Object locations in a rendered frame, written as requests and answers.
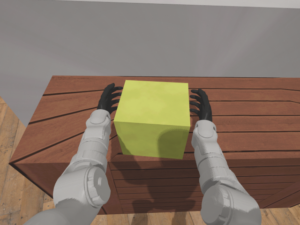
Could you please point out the left robot upper arm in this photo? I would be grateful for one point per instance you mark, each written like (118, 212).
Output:
(78, 197)

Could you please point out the right robot upper arm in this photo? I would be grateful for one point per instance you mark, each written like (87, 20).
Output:
(222, 205)

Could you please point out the robot right hand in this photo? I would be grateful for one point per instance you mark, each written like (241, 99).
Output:
(204, 111)

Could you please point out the pedestal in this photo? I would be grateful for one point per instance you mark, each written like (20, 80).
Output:
(258, 130)

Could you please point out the robot left hand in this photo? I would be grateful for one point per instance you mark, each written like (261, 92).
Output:
(106, 101)

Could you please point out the robot right forearm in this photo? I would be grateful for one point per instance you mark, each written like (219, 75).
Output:
(210, 161)

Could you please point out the carton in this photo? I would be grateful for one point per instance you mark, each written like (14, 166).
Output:
(153, 119)

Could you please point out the robot left forearm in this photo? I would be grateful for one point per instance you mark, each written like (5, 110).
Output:
(94, 144)

